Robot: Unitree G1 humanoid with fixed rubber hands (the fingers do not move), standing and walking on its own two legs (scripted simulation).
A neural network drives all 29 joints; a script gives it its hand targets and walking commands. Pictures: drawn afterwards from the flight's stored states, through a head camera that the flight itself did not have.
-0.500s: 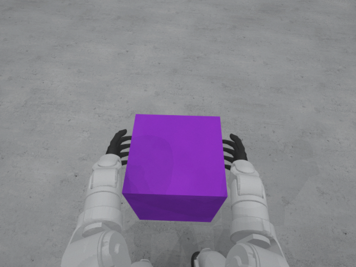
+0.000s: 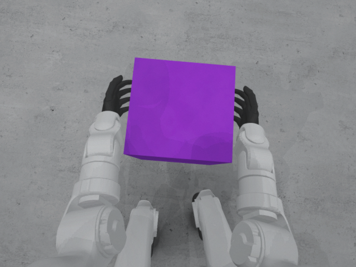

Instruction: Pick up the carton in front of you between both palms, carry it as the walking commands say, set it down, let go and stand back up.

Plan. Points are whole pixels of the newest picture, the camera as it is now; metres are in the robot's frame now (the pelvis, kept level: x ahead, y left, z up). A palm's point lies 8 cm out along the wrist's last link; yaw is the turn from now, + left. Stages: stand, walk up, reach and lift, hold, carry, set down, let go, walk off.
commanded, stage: set down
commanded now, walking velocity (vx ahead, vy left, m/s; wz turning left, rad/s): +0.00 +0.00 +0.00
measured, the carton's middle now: (179, 121) +0.44 -0.04 -0.15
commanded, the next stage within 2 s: none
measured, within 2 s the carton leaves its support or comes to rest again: rests again in 1.54 s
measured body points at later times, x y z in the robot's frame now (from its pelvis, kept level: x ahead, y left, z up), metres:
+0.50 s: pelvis -0.02 +0.00 -0.12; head +0.28 -0.02 +0.21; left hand +0.50 +0.09 -0.24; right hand +0.45 -0.21 -0.24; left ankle +0.04 +0.12 -0.60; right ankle +0.09 -0.13 -0.60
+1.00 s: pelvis -0.04 -0.01 -0.22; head +0.33 -0.02 +0.04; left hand +0.53 +0.07 -0.39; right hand +0.47 -0.23 -0.39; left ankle +0.04 +0.12 -0.60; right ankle +0.09 -0.13 -0.60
